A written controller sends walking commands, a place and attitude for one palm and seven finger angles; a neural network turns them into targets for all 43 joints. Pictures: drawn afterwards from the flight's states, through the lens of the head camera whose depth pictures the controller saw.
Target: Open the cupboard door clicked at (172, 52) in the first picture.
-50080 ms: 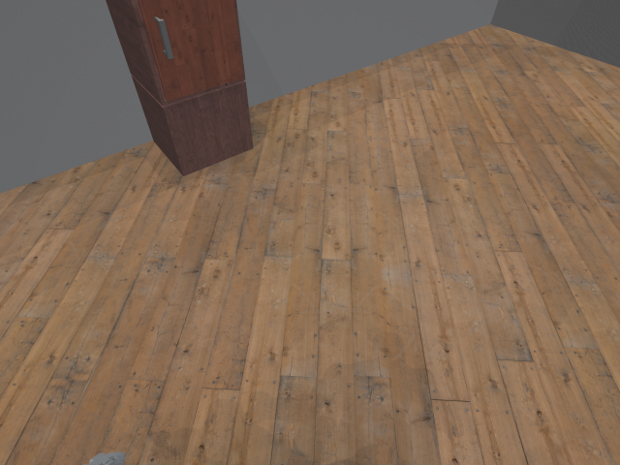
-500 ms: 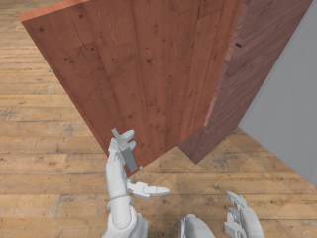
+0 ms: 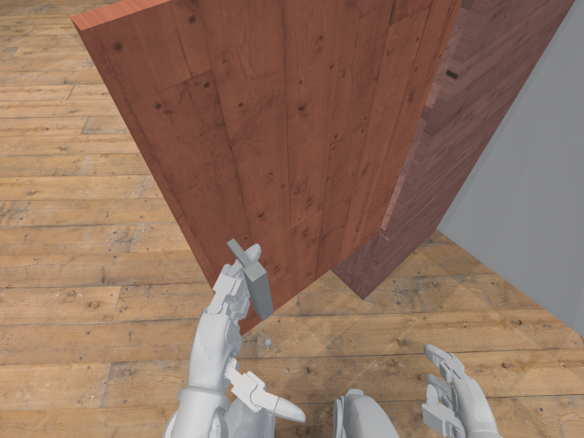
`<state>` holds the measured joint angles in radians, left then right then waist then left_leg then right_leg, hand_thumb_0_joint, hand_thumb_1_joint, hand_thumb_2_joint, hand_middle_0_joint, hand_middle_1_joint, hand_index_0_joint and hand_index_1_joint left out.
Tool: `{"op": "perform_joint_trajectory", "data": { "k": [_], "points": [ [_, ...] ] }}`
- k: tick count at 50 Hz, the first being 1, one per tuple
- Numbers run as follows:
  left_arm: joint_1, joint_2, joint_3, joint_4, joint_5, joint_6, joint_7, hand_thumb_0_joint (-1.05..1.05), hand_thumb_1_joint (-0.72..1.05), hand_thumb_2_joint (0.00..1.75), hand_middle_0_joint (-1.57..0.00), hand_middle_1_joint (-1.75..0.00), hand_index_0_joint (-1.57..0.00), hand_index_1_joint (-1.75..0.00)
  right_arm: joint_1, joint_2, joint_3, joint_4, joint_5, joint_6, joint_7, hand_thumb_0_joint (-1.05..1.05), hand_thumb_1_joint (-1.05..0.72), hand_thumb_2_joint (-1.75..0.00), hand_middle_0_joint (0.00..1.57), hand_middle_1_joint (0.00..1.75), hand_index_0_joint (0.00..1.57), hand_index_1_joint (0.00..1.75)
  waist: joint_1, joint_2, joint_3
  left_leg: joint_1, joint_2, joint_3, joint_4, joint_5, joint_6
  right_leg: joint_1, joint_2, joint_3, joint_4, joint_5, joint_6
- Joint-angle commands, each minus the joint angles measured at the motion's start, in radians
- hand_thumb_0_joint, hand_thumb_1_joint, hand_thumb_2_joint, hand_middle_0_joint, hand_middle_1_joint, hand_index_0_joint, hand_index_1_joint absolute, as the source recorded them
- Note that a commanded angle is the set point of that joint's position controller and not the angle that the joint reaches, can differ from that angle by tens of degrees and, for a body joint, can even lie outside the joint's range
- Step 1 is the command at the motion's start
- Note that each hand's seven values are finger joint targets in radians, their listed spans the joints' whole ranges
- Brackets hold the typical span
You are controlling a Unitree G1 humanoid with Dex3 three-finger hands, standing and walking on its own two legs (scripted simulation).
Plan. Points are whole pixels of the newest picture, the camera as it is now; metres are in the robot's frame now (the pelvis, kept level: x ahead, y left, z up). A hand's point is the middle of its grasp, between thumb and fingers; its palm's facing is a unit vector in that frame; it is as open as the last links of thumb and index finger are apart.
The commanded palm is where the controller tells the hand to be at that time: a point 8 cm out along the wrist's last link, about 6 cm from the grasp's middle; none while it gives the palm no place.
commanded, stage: slide the hand sideways off the handle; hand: left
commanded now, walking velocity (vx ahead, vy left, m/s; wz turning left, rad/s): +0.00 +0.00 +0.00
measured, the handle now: (251, 282) +0.32 +0.07 +0.03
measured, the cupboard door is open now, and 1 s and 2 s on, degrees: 86 86 86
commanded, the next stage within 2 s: draw the hand back to the body in 0.80 s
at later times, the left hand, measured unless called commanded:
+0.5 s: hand (226, 377) +0.20 +0.09 +0.04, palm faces -0.08 -1.00 +0.01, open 16.3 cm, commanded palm +0.16 +0.15 +0.04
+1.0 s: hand (189, 397) +0.18 +0.12 +0.04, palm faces -0.11 -0.99 -0.01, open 16.3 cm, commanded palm +0.15 +0.19 +0.06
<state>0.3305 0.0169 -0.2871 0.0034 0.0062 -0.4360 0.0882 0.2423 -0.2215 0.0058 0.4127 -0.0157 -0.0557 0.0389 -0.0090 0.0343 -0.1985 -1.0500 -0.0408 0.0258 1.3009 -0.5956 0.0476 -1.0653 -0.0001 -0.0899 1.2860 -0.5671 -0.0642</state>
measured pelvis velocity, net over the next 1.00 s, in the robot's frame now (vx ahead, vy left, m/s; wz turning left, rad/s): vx -0.01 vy -0.01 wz -0.01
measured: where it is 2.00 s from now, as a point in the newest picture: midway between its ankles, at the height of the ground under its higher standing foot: outside the picture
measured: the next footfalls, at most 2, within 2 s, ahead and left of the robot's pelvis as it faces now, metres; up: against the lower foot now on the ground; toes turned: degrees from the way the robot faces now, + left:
none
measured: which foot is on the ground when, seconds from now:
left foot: down 0.00-1.00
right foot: down 0.00-1.00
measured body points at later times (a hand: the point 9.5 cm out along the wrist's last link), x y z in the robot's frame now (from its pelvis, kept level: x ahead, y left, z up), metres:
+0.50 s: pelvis +0.00 +0.00 -0.01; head +0.09 -0.01 +0.43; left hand +0.20 +0.14 +0.04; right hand +0.21 -0.21 -0.09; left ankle +0.01 +0.09 -0.62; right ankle +0.03 -0.09 -0.62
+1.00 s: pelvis -0.01 -0.01 -0.02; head +0.07 -0.01 +0.43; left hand +0.18 +0.18 +0.05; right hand +0.20 -0.23 -0.09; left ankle +0.01 +0.09 -0.62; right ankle +0.03 -0.09 -0.62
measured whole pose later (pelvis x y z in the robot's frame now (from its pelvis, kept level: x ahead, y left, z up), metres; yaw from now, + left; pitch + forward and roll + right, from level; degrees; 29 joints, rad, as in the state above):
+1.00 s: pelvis -0.01 -0.01 -0.02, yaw +0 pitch +20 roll -2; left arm 0.60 0.19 -0.04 -0.23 -0.19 -0.43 -0.21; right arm 0.20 -0.21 -0.01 0.40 0.02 -0.06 -0.04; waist 0.02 0.03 -0.21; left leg -1.12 -0.02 -0.01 1.41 -0.64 0.03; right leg -1.11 0.02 -0.13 1.36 -0.59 -0.08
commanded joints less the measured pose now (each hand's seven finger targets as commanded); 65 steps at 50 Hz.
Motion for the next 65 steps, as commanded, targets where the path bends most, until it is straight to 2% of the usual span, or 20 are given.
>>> {"op": "perform_joint_trajectory", "data": {
  "k": [1, 5, 7, 11, 14, 19, 21, 23, 26, 34, 37, 39, 41, 44, 48, 51, 54, 56, 61, 65],
  "points": [
    [0.017, 0.028, -0.005, -0.243, 0.049, -0.080, 0.012, 0.00, -0.50, 0.30, -0.15, -0.30, -0.15, -0.30, -0.054, -0.094, -0.039, -0.179, 0.001, -0.032, -0.003, 0.00, -0.90, -0.90, 0.20, 0.30, 0.20, 0.30, -0.008, -0.074, -0.217, 0.116, 0.006, -0.094, -0.168, 0.208, -0.027, 0.183, -0.001, 0.075, -0.171, 0.199, 0.008],
    [0.030, 0.030, -0.001, -0.288, 0.027, -0.085, 0.000, 0.00, -0.50, 0.30, -0.15, -0.30, -0.15, -0.30, -0.060, -0.091, -0.034, -0.190, 0.005, -0.027, -0.013, 0.00, -0.90, -0.90, 0.20, 0.30, 0.20, 0.30, -0.011, -0.050, -0.207, 0.125, 0.006, -0.097, -0.170, 0.177, -0.031, 0.159, 0.003, 0.072, -0.172, 0.164, 0.011],
    [0.028, 0.040, 0.009, -0.329, 0.012, -0.093, -0.009, 0.00, -0.50, 0.30, -0.15, -0.30, -0.15, -0.30, -0.058, -0.092, -0.034, -0.187, 0.005, -0.032, -0.018, 0.00, -0.90, -0.90, 0.20, 0.30, 0.20, 0.30, -0.007, -0.035, -0.241, 0.144, 0.007, -0.106, -0.167, 0.213, -0.032, 0.162, 0.005, 0.067, -0.157, 0.192, 0.009],
    [0.134, 0.051, 0.022, -0.348, -0.018, -0.093, -0.048, 0.00, -0.50, 0.30, -0.15, -0.30, -0.15, -0.30, -0.053, -0.096, -0.034, -0.196, 0.008, -0.036, -0.022, 0.00, -0.90, -0.90, 0.20, 0.30, 0.20, 0.30, 0.002, -0.042, -0.251, 0.143, 0.008, -0.109, -0.166, 0.260, -0.033, 0.186, 0.010, 0.059, -0.148, 0.236, 0.009],
    [0.167, 0.050, 0.012, -0.339, -0.026, -0.081, -0.083, 0.00, -0.50, 0.30, -0.15, -0.30, -0.15, -0.30, -0.046, -0.097, -0.037, -0.196, 0.010, -0.038, -0.024, 0.00, -0.90, -0.90, 0.20, 0.30, 0.20, 0.30, -0.016, -0.072, -0.232, 0.127, 0.009, -0.103, -0.149, 0.249, -0.030, 0.178, 0.009, 0.063, -0.153, 0.247, 0.018],
    [0.220, 0.097, 0.085, -0.355, -0.044, -0.081, -0.109, 0.00, -0.50, 0.30, -0.15, -0.30, -0.15, -0.30, -0.055, -0.092, -0.042, -0.197, 0.013, -0.039, -0.035, 0.00, -0.90, -0.90, 0.20, 0.30, 0.20, 0.30, 0.003, -0.084, -0.232, 0.100, 0.007, -0.096, -0.138, 0.233, -0.031, 0.190, 0.011, 0.070, -0.147, 0.237, 0.018],
    [0.244, 0.125, 0.117, -0.378, -0.052, -0.088, -0.118, 0.00, -0.50, 0.30, -0.15, -0.30, -0.15, -0.30, -0.063, -0.089, -0.044, -0.197, 0.014, -0.040, -0.038, 0.00, -0.90, -0.90, 0.20, 0.30, 0.20, 0.30, 0.021, -0.055, -0.233, 0.089, 0.004, -0.096, -0.137, 0.253, -0.032, 0.206, 0.013, 0.072, -0.139, 0.247, 0.012],
    [0.254, 0.117, 0.113, -0.387, -0.068, -0.095, -0.135, 0.00, -0.50, 0.30, -0.15, -0.30, -0.15, -0.30, -0.061, -0.087, -0.045, -0.195, 0.016, -0.042, -0.039, 0.00, -0.90, -0.90, 0.20, 0.30, 0.20, 0.30, 0.004, -0.066, -0.232, 0.085, 0.004, -0.089, -0.121, 0.245, -0.029, 0.200, 0.011, 0.080, -0.147, 0.258, 0.020],
    [0.298, 0.145, 0.158, -0.401, -0.093, -0.107, -0.165, 0.00, -0.50, 0.30, -0.15, -0.30, -0.15, -0.30, -0.073, -0.087, -0.051, -0.190, 0.018, -0.046, -0.047, 0.00, -0.90, -0.90, 0.20, 0.30, 0.20, 0.30, 0.020, -0.052, -0.237, 0.068, 0.004, -0.088, -0.114, 0.249, -0.029, 0.213, 0.014, 0.084, -0.143, 0.257, 0.017],
    [0.318, 0.196, 0.246, -0.385, -0.159, -0.114, -0.253, 0.00, -0.50, 0.30, -0.15, -0.30, -0.15, -0.30, -0.085, -0.092, -0.061, -0.176, 0.028, -0.048, -0.069, 0.00, -0.90, -0.90, 0.20, 0.30, 0.20, 0.30, 0.006, -0.065, -0.200, 0.006, 0.010, -0.077, -0.075, 0.195, -0.028, 0.210, 0.007, 0.127, -0.169, 0.202, 0.029],
    [0.350, 0.203, 0.271, -0.408, -0.188, -0.118, -0.280, 0.00, -0.50, 0.30, -0.15, -0.30, -0.15, -0.30, -0.090, -0.090, -0.065, -0.176, 0.029, -0.057, -0.073, 0.00, -0.90, -0.90, 0.20, 0.30, 0.20, 0.30, 0.020, -0.041, -0.244, 0.014, 0.007, -0.077, -0.069, 0.216, -0.029, 0.229, 0.004, 0.131, -0.160, 0.226, 0.030],
    [0.346, 0.204, 0.284, -0.398, -0.206, -0.113, -0.299, 0.00, -0.50, 0.30, -0.15, -0.30, -0.15, -0.30, -0.090, -0.092, -0.065, -0.176, 0.033, -0.057, -0.076, 0.00, -0.90, -0.90, 0.20, 0.30, 0.20, 0.30, 0.010, -0.068, -0.220, -0.007, 0.010, -0.078, -0.066, 0.200, -0.028, 0.237, 0.001, 0.140, -0.173, 0.217, 0.036],
    [0.335, 0.202, 0.273, -0.419, -0.214, -0.112, -0.310, 0.00, -0.50, 0.30, -0.15, -0.30, -0.15, -0.30, -0.096, -0.095, -0.064, -0.180, 0.032, -0.062, -0.077, 0.00, -0.90, -0.90, 0.20, 0.30, 0.20, 0.30, 0.013, -0.032, -0.228, -0.005, 0.010, -0.080, -0.065, 0.199, -0.025, 0.222, 0.005, 0.135, -0.166, 0.191, 0.030],
    [0.289, 0.212, 0.279, -0.382, -0.213, -0.102, -0.313, 0.00, -0.50, 0.30, -0.15, -0.30, -0.15, -0.30, -0.091, -0.101, -0.063, -0.170, 0.034, -0.065, -0.084, 0.00, -0.90, -0.90, 0.20, 0.30, 0.20, 0.30, -0.010, -0.078, -0.184, -0.033, 0.016, -0.079, -0.048, 0.147, -0.023, 0.183, 0.001, 0.150, -0.190, 0.115, 0.038],
    [0.303, 0.288, 0.333, -0.529, -0.219, -0.077, -0.297, 0.00, -0.50, 0.30, -0.15, -0.30, -0.15, -0.30, -0.079, -0.102, -0.062, -0.199, 0.040, -0.059, -0.090, 0.00, -0.90, -0.90, 0.20, 0.30, 0.20, 0.30, 0.035, 0.022, -0.277, 0.074, 0.015, -0.078, -0.114, 0.197, -0.023, 0.244, 0.011, 0.130, -0.199, 0.135, 0.023],
    [0.367, 0.296, 0.379, -0.524, -0.232, -0.011, -0.281, 0.00, -0.50, 0.30, -0.15, -0.30, -0.15, -0.30, -0.070, -0.092, -0.063, -0.205, 0.052, -0.038, -0.097, 0.00, -0.90, -0.90, 0.20, 0.30, 0.20, 0.30, 0.040, -0.028, -0.258, 0.114, 0.013, -0.082, -0.169, 0.218, -0.023, 0.312, 0.020, 0.114, -0.249, 0.168, 0.030],
    [0.385, 0.259, 0.358, -0.508, -0.242, 0.037, -0.284, 0.00, -0.50, 0.30, -0.15, -0.30, -0.15, -0.30, -0.072, -0.094, -0.056, -0.216, 0.062, -0.027, -0.102, 0.00, -0.90, -0.90, 0.20, 0.30, 0.20, 0.30, 0.016, -0.036, -0.164, 0.137, 0.013, -0.079, -0.215, 0.190, -0.023, 0.321, 0.017, 0.104, -0.308, 0.141, 0.041],
    [0.361, 0.266, 0.357, -0.505, -0.251, 0.052, -0.289, 0.00, -0.50, 0.30, -0.15, -0.30, -0.15, -0.30, -0.069, -0.101, -0.050, -0.221, 0.062, -0.028, -0.109, 0.00, -0.90, -0.90, 0.20, 0.30, 0.20, 0.30, 0.002, -0.061, -0.125, 0.142, 0.014, -0.085, -0.238, 0.160, -0.019, 0.329, 0.016, 0.106, -0.348, 0.085, 0.043],
    [0.364, 0.318, 0.415, -0.508, -0.272, 0.045, -0.312, 0.00, -0.50, 0.30, -0.15, -0.30, -0.15, -0.30, -0.053, -0.108, -0.042, -0.212, 0.063, -0.044, -0.120, 0.00, -0.90, -0.90, 0.20, 0.30, 0.20, 0.30, 0.006, -0.032, -0.084, 0.215, 0.017, -0.088, -0.296, 0.188, -0.022, 0.370, 0.021, 0.087, -0.388, 0.122, 0.036],
    [0.385, 0.322, 0.438, -0.553, -0.298, 0.036, -0.327, 0.00, -0.50, 0.30, -0.15, -0.30, -0.15, -0.30, -0.048, -0.105, -0.039, -0.215, 0.070, -0.063, -0.117, 0.00, -0.90, -0.90, 0.20, 0.30, 0.20, 0.30, 0.015, 0.018, -0.086, 0.304, 0.019, -0.088, -0.352, 0.239, -0.028, 0.410, 0.027, 0.064, -0.409, 0.187, 0.034]
  ]
}}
